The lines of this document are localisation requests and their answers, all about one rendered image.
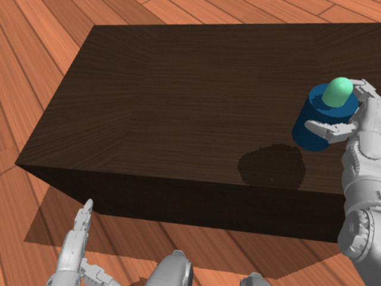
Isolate left robot hand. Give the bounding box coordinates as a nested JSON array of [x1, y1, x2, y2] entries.
[[55, 199, 121, 286]]

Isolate right robot arm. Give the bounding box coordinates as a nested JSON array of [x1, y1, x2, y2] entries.
[[338, 131, 381, 286]]

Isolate bottle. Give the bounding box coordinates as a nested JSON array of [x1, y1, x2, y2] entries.
[[292, 77, 358, 151]]

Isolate left robot arm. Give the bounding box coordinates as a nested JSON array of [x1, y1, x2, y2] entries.
[[46, 271, 82, 286]]

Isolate right robot hand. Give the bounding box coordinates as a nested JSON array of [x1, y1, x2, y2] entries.
[[304, 79, 381, 144]]

